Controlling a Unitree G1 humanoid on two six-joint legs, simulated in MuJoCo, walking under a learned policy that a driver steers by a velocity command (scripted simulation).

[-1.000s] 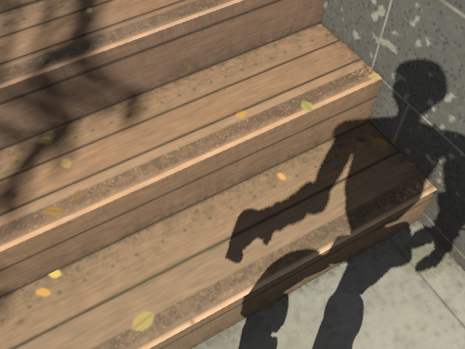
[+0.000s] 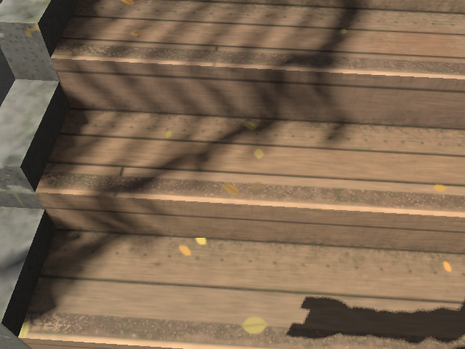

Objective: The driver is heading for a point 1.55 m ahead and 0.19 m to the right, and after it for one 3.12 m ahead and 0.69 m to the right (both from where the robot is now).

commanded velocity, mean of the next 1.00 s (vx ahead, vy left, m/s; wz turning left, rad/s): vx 0.00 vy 0.00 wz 0.10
